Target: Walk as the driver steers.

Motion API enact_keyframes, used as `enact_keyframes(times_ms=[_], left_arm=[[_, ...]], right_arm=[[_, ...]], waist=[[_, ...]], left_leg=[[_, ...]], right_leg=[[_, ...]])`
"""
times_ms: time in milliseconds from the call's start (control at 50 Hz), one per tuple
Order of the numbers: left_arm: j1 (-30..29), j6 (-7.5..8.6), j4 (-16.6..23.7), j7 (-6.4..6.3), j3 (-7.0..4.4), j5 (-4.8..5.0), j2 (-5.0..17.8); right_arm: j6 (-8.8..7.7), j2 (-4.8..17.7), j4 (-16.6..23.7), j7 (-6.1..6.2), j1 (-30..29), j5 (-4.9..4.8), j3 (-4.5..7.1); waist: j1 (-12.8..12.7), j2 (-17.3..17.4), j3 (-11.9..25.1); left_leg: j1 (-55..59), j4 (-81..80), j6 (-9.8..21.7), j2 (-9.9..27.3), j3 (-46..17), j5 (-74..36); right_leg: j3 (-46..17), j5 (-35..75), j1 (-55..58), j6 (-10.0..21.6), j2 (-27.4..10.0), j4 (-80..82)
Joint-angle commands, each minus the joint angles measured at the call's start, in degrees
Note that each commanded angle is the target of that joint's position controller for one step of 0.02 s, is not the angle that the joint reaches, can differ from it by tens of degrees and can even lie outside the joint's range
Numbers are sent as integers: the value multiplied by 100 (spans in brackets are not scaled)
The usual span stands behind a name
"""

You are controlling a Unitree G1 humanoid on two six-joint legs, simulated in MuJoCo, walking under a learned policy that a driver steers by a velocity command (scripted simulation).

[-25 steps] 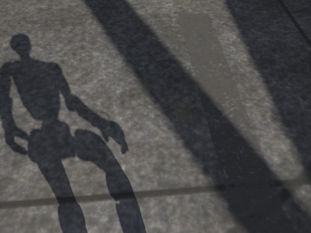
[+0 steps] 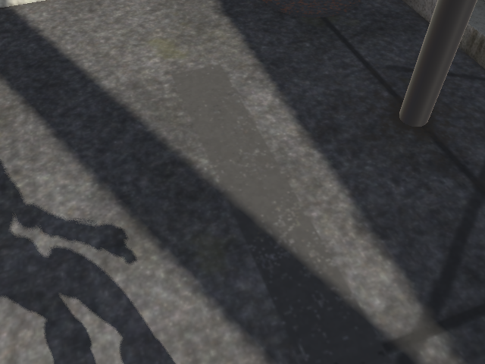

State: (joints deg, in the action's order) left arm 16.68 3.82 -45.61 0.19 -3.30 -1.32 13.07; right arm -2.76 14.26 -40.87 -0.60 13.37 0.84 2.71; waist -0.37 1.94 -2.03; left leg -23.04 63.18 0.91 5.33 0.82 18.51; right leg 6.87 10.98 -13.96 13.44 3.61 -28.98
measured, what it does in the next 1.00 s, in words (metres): goes down, turning left: left foot 0.04 m lower, then right foot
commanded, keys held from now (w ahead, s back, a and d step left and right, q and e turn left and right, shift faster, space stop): q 1.00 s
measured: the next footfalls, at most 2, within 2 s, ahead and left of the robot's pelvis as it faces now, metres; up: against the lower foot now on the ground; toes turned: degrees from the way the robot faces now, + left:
left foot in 0.20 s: +0.26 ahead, +0.13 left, -0.04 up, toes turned +7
right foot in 0.60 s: +0.27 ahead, -0.08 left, -0.04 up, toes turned +20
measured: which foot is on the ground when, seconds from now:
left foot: up 0.00-0.18, down 0.20-0.60, up 0.62-1.00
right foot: down 0.00-0.20, up 0.22-0.58, down 0.60-1.00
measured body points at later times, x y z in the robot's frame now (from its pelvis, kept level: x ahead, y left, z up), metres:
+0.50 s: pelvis +0.16 +0.02 -0.05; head +0.20 +0.03 +0.40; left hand +0.26 +0.29 -0.17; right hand +0.28 -0.22 -0.18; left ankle +0.22 +0.13 -0.78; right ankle +0.23 -0.10 -0.74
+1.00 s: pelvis +0.15 -0.01 -0.05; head +0.16 +0.00 +0.40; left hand +0.11 +0.29 -0.16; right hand +0.41 -0.16 -0.15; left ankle +0.07 +0.06 -0.77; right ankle +0.24 -0.09 -0.78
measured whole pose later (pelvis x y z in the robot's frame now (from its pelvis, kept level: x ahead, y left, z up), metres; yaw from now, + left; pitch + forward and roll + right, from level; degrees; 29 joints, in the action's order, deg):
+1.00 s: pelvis +0.15 -0.01 -0.05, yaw +32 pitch +0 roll +0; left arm 12.9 -1.0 -40.6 -1.0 -2.9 -1.6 15.4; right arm 4.7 15.5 -39.2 -2.7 11.6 0.2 3.7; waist -0.8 -0.6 -1.5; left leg -14.3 36.3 0.0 -1.0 2.4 22.9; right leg 10.4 -13.5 -17.5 0.8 -5.2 -31.0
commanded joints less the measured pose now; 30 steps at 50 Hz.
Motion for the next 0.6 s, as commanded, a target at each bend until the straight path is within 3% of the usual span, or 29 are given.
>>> enact_keyframes(times_ms=[20, 40, 100, 160, 200, 220, 240, 260, 280, 300, 320, 340, 400, 480, 540, 560, 580, 600], left_arm=[[490, 383, -38, -65, -100, -5, 547], [507, 429, -138, -98, -99, 50, 606], [88, 502, -122, -93, -32, 93, 517], [29, 474, -163, -196, -51, 210, 592], [50, 382, -180, -273, -58, 308, 601], [189, 296, -105, -295, -100, 352, 649], [978, 215, 19, -345, -32, 337, 378], [929, 68, -51, -360, -6, 88, 519], [664, 2, 54, -319, 2, -19, 567], [521, -36, 112, -255, 35, -64, 584], [239, -129, 201, -190, 33, -101, 639], [78, -265, 235, -167, 16, -126, 679], [36, -494, 304, -153, 128, -22, 410], [-162, -550, 400, -192, 179, 32, 413], [-224, -535, 505, -255, 174, 63, 446], [-36, -486, 495, -279, 170, 62, 425], [119, -422, 492, -314, 126, 38, 562], [191, -377, 586, -356, 31, -64, 1064]], right_arm=[[12, 342, 133, 77, 194, 85, 75], [-33, 246, 168, 71, 158, 52, 55], [-172, 100, 96, -35, 88, 25, -11], [-209, 418, -67, -169, 450, 105, 110], [-313, 658, -433, -225, 1332, 269, 223], [-390, 1067, -508, -201, 1836, 318, 338], [-351, 1242, -376, -130, 1949, 221, 327], [-259, 1232, -262, -77, 1973, 35, 318], [-169, 1136, -156, 28, 1570, -23, 291], [-67, 973, -11, 145, 992, 7, 254], [5, 882, 66, 213, 725, -32, 225], [67, 810, 11, 197, 746, -24, 190], [171, 914, -57, 127, 603, 61, 250], [329, 924, 91, 44, 253, 51, 329], [487, 901, 203, -15, 94, 73, 378], [526, 890, 233, -11, 6, 42, 386], [534, 778, 248, 8, 76, 10, 366], [515, 372, 320, 26, 348, -33, 280]], waist=[[-236, -437, -42], [-125, -339, 17], [-113, -606, 213], [72, -392, 123], [461, 246, 206], [691, 962, 397], [306, 1626, 1346], [518, 729, 1826], [378, 372, 1654], [154, 145, 1544], [82, 25, 1283], [61, 59, 1059], [-89, 134, 886], [-71, 484, 914], [-2, 648, 649], [-128, 618, 561], [-173, 414, 473], [-28, -731, 517]], left_leg=[[-1019, -886, 3, -31, -241, -18], [-1017, -1549, -12, -15, -337, -620], [149, -3215, -28, -293, -5, -2627], [952, -3833, -29, -392, -16, -3642], [2014, -4192, 103, -696, 194, -4096], [2581, -4022, 457, -36, -305, -7047], [4074, -3028, 1540, 1573, -1871, -9685], [4128, -3179, 1839, 1789, -2134, -9582], [3705, -3444, 1904, 1654, -2234, -8128], [3168, -3689, 1976, 1610, -2493, -6436], [2291, -4164, 1989, 1516, -2585, -5222], [1588, -4353, 1951, 1300, -2482, -4898], [681, -4413, 1570, 637, -1864, -4187], [144, -4453, 1158, 206, -1841, -2365], [-85, -4493, 911, 121, -2321, -968], [-264, -4368, 734, 25, -2445, -629], [-520, -4151, 457, -193, -2448, 0], [-881, -3049, 122, -719, -1785, 1055]], right_leg=[[-1552, 2705, 1332, 272, -1662, 1469], [-1242, 2389, 1374, 82, -1494, 1504], [-393, 1425, 803, -293, -993, 1355], [-324, -123, 172, -426, -1025, 441], [18, -869, -514, -588, -595, -1398], [419, -2763, -1091, -802, 106, -3405], [-326, -5630, -2315, -999, 405, -4919], [-862, -5215, -2560, -1163, 137, -5463], [-1031, -4670, -2740, -1240, -132, -5554], [-1120, -4184, -2869, -1282, -402, -5356], [-1191, -3728, -2575, -1386, -588, -4844], [-1098, -3715, -2112, -1450, -575, -4535], [-901, -3577, -1387, -1482, -399, -3200], [-819, -3083, -656, -1416, -173, -2042], [-713, -3072, -223, -1383, -39, -996], [-704, -2835, 158, -1328, -20, -288], [-950, -2883, 517, -1231, -261, 460], [-2331, -3755, 753, -939, -1686, 1385]])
